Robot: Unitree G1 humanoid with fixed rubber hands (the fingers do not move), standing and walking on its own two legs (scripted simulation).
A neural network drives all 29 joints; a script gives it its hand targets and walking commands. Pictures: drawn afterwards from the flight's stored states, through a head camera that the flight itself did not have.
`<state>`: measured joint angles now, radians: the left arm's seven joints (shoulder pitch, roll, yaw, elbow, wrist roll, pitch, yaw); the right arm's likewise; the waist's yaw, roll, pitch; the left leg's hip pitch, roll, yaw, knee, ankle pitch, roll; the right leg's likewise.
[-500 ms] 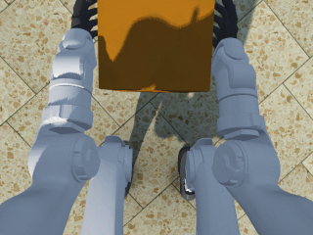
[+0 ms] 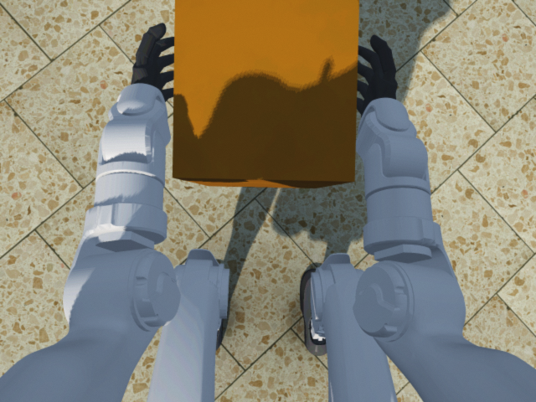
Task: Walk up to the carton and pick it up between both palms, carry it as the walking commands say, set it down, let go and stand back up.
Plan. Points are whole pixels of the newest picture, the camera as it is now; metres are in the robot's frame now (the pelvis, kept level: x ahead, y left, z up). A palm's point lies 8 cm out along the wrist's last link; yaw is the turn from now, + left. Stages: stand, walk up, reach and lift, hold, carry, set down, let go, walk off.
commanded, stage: reach and lift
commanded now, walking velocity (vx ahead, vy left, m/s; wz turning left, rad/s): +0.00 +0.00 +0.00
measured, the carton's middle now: (264, 113) +0.51 +0.03 -0.14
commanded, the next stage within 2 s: none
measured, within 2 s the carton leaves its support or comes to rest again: neither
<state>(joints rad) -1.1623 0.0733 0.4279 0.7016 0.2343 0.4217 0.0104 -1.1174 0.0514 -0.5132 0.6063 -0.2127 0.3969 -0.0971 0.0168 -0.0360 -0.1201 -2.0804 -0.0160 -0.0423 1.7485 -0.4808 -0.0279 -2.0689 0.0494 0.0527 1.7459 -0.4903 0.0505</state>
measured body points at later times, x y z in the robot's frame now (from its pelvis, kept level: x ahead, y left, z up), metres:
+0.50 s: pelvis +0.01 +0.00 +0.06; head +0.27 +0.02 +0.43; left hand +0.51 +0.17 -0.01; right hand +0.51 -0.12 -0.01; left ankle +0.11 +0.13 -0.46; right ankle +0.11 -0.13 -0.46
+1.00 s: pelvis +0.03 +0.00 +0.12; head +0.24 +0.02 +0.52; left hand +0.48 +0.17 +0.06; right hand +0.48 -0.12 +0.07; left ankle +0.11 +0.13 -0.46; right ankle +0.11 -0.13 -0.46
